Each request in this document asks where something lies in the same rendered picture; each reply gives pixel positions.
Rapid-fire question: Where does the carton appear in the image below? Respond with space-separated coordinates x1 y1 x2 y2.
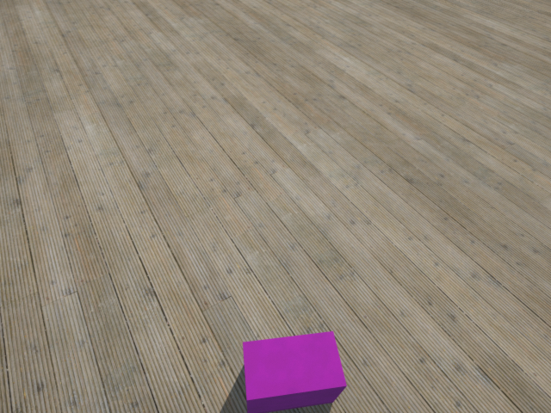
243 331 347 413

